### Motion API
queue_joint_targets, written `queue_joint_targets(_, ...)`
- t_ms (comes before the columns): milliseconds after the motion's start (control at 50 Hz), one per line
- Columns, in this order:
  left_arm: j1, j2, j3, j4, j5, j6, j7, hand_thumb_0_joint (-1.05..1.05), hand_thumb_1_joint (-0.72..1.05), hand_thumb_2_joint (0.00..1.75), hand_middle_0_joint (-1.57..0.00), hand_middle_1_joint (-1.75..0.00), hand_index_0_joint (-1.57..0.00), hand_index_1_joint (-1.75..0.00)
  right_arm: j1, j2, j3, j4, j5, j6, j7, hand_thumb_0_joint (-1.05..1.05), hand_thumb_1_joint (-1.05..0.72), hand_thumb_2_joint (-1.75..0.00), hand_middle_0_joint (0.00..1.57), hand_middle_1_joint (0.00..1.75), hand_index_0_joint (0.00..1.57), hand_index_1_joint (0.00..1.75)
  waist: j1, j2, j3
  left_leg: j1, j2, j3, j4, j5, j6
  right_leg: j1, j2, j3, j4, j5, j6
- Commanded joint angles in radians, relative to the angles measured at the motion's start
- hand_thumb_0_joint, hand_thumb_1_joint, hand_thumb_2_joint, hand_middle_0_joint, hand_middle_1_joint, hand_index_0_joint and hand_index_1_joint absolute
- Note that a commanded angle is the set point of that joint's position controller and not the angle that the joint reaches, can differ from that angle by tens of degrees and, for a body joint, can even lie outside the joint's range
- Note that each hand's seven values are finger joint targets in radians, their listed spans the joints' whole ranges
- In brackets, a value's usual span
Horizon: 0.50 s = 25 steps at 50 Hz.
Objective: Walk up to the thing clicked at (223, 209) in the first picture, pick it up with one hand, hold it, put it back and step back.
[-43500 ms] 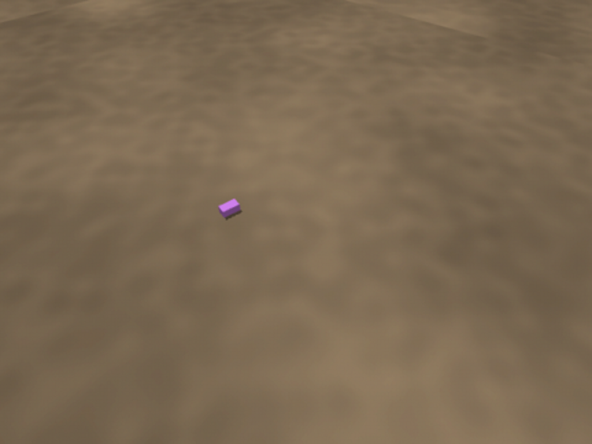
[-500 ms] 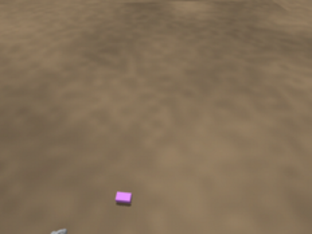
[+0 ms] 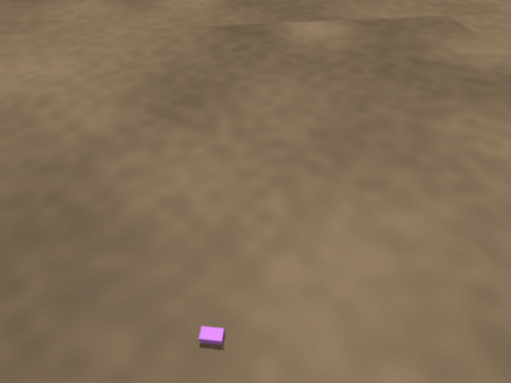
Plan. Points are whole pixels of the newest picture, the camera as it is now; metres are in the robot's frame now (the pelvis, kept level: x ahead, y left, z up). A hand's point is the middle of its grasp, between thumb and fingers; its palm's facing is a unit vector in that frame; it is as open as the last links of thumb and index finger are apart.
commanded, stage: stand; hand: left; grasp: from above
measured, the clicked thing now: (212, 335) +0.48 +0.19 -0.76
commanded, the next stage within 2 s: step back in 1.72 s
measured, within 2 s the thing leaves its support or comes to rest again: neither
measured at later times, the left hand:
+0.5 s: hand out of the picture +0.06 +0.22 -0.16, palm faces +0.02 -0.94 -0.34, open 7.4 cm
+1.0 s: hand out of the picture +0.08 +0.22 -0.15, palm faces +0.02 -0.94 -0.34, open 7.4 cm
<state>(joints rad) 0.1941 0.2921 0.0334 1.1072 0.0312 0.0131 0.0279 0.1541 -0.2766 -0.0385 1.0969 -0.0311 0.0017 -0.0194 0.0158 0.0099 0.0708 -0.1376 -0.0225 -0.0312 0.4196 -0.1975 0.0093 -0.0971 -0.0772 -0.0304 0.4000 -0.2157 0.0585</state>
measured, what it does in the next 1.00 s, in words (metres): stands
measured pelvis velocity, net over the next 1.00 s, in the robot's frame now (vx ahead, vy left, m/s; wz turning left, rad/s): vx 0.01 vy -0.03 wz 0.00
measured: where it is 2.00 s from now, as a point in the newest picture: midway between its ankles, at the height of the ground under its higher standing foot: outside the picture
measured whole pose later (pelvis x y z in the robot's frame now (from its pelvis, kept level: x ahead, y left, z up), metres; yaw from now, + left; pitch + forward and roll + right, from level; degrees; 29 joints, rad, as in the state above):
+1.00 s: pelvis +0.01 -0.03 +0.00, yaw +0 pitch -4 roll +0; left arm 0.11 0.32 0.03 1.14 0.01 0.00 0.01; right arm 0.12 -0.33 -0.01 1.14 -0.02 -0.01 -0.01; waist 0.00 0.02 0.06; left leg -0.10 0.03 -0.05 0.33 -0.16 -0.04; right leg -0.07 -0.03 -0.05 0.33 -0.19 0.01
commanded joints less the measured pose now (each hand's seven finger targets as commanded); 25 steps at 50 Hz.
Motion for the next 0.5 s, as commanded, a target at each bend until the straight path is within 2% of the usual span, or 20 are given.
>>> queue_joint_targets(0, -0.024, 0.177, 0.029, -0.037, 0.003, -0.025, 0.013, 0.00, 0.90, 0.90, -0.20, -0.30, -0.20, -0.30, -0.043, -0.194, -0.037, -0.054, 0.006, -0.016, -0.007, 0.00, -0.90, -0.90, 0.20, 0.30, 0.20, 0.30, 0.003, -0.004, 0.000, -0.035, 0.105, -0.117, -0.132, -0.022, 0.018, -0.029, -0.038, 0.047, -0.095, -0.007, -0.055)
queue_joint_targets(80, -0.054, 0.196, 0.032, -0.037, 0.003, -0.030, 0.013, 0.00, 0.90, 0.90, -0.20, -0.30, -0.20, -0.30, -0.045, -0.197, -0.034, -0.050, 0.008, -0.016, -0.005, 0.00, -0.90, -0.90, 0.20, 0.30, 0.20, 0.30, -0.008, -0.022, -0.006, -0.020, 0.102, -0.101, -0.122, 0.031, 0.014, -0.028, -0.046, 0.061, -0.115, -0.007, -0.055)
queue_joint_targets(120, -0.054, 0.196, 0.032, -0.035, 0.000, -0.032, 0.012, 0.00, 0.90, 0.90, -0.20, -0.30, -0.20, -0.30, -0.049, -0.201, -0.033, -0.046, 0.009, -0.017, -0.005, 0.00, -0.90, -0.90, 0.20, 0.30, 0.20, 0.30, -0.007, -0.016, -0.036, 0.015, 0.109, -0.096, -0.107, 0.084, 0.016, -0.017, -0.053, 0.064, -0.117, 0.037, -0.057)
queue_joint_targets(160, -0.058, 0.200, 0.032, -0.032, -0.002, -0.029, 0.010, 0.00, 0.90, 0.90, -0.20, -0.30, -0.20, -0.30, -0.044, -0.208, -0.030, -0.040, 0.007, -0.015, -0.005, 0.00, -0.90, -0.90, 0.20, 0.30, 0.20, 0.30, -0.009, 0.008, -0.005, -0.023, 0.105, -0.098, -0.129, -0.004, 0.013, -0.023, -0.044, 0.062, -0.124, -0.014, -0.057)
queue_joint_targets(200, -0.057, 0.200, 0.031, -0.028, -0.003, -0.028, 0.008, 0.00, 0.90, 0.90, -0.20, -0.30, -0.20, -0.30, -0.049, -0.210, -0.028, -0.037, 0.009, -0.017, -0.004, 0.00, -0.90, -0.90, 0.20, 0.30, 0.20, 0.30, -0.006, 0.008, -0.010, -0.018, 0.110, -0.101, -0.132, 0.004, 0.011, -0.017, -0.047, 0.063, -0.118, -0.001, -0.060)
queue_joint_targets(240, -0.068, 0.213, 0.036, -0.025, -0.004, -0.027, 0.008, 0.00, 0.90, 0.90, -0.20, -0.30, -0.20, -0.30, -0.047, -0.202, -0.024, -0.034, 0.008, -0.014, -0.004, 0.00, -0.90, -0.90, 0.20, 0.30, 0.20, 0.30, -0.006, 0.001, 0.009, -0.048, 0.110, -0.103, -0.144, -0.032, 0.009, -0.019, -0.042, 0.064, -0.119, -0.033, -0.059)
queue_joint_targets(320, -0.080, 0.209, 0.034, -0.029, -0.004, -0.034, 0.006, 0.00, 0.90, 0.90, -0.20, -0.30, -0.20, -0.30, -0.055, -0.212, -0.023, -0.035, 0.012, -0.017, -0.002, 0.00, -0.90, -0.90, 0.20, 0.30, 0.20, 0.30, -0.008, -0.008, -0.027, -0.008, 0.115, -0.092, -0.117, 0.073, 0.011, -0.006, -0.051, 0.073, -0.131, 0.016, -0.061)
queue_joint_targets(380, -0.081, 0.217, 0.035, -0.027, -0.008, -0.033, 0.004, 0.00, 0.90, 0.90, -0.20, -0.30, -0.20, -0.30, -0.053, -0.221, -0.021, -0.030, 0.011, -0.019, -0.004, 0.00, -0.90, -0.90, 0.20, 0.30, 0.20, 0.30, -0.008, 0.003, -0.035, -0.002, 0.116, -0.091, -0.122, 0.065, 0.010, -0.004, -0.051, 0.074, -0.132, 0.030, -0.064)
queue_joint_targets(440, -0.088, 0.217, 0.037, -0.024, -0.011, -0.035, 0.003, 0.00, 0.90, 0.90, -0.20, -0.30, -0.20, -0.30, -0.053, -0.221, -0.017, -0.026, 0.011, -0.021, -0.006, 0.00, -0.90, -0.90, 0.20, 0.30, 0.20, 0.30, -0.008, -0.006, -0.057, 0.022, 0.123, -0.084, -0.113, 0.129, 0.011, 0.011, -0.054, 0.075, -0.122, 0.102, -0.065)
queue_joint_targets(480, -0.091, 0.211, 0.035, -0.024, -0.012, -0.035, 0.002, 0.00, 0.90, 0.90, -0.20, -0.30, -0.20, -0.30, -0.053, -0.223, -0.014, -0.024, 0.013, -0.022, -0.006, 0.00, -0.90, -0.90, 0.20, 0.30, 0.20, 0.30, -0.007, 0.000, -0.050, 0.015, 0.127, -0.085, -0.116, 0.159, 0.009, 0.018, -0.049, 0.069, -0.123, 0.110, -0.063)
